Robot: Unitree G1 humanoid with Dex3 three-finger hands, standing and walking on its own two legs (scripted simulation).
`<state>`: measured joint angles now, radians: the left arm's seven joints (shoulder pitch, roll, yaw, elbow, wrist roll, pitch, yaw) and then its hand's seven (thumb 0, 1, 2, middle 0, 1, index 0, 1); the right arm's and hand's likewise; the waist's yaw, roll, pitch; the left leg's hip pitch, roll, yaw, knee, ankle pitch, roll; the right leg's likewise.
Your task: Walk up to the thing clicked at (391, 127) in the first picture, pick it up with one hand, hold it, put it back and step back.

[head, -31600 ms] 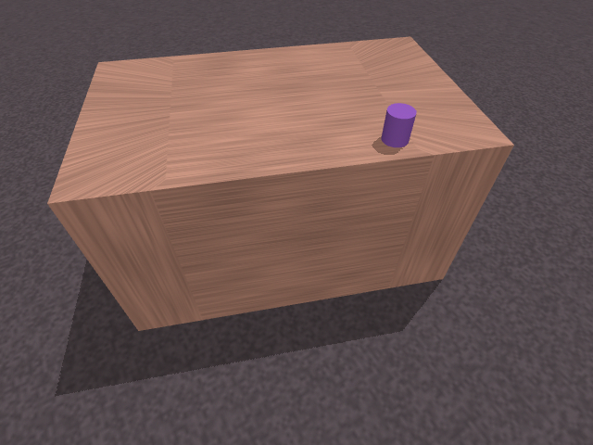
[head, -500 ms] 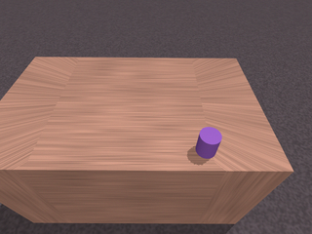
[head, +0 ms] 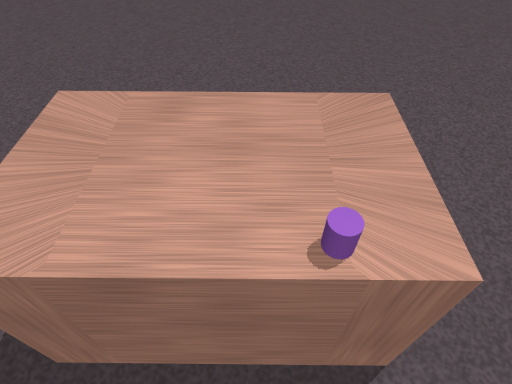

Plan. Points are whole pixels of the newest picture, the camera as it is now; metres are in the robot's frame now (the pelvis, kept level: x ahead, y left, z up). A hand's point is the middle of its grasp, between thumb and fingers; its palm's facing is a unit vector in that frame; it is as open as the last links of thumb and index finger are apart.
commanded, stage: stand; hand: right
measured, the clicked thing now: (341, 233) +0.44 -0.17 -0.09
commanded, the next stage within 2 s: none
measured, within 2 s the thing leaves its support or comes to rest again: neither
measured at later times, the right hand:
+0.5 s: hand out of the picture +0.07 -0.26 -0.16, palm faces -0.01 +0.94 -0.34, open 7.4 cm
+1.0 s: hand out of the picture +0.07 -0.26 -0.16, palm faces -0.01 +0.94 -0.35, open 7.4 cm
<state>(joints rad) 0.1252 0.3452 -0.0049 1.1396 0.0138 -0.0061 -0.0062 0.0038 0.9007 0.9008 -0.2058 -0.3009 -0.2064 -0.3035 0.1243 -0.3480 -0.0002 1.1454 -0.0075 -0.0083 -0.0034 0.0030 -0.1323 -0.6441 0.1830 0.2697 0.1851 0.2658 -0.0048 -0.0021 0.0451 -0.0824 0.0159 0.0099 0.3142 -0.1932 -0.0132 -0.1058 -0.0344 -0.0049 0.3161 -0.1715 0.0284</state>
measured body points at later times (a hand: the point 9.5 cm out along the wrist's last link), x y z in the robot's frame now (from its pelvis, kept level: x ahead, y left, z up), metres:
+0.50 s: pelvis +0.00 +0.00 +0.00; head +0.01 +0.00 +0.45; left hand +0.08 +0.30 -0.13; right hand +0.07 -0.31 -0.13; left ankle -0.01 +0.13 -0.75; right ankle +0.00 -0.14 -0.75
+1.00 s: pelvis +0.00 +0.00 +0.00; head +0.01 +0.00 +0.45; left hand +0.08 +0.30 -0.13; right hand +0.07 -0.30 -0.13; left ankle -0.01 +0.13 -0.75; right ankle +0.00 -0.14 -0.75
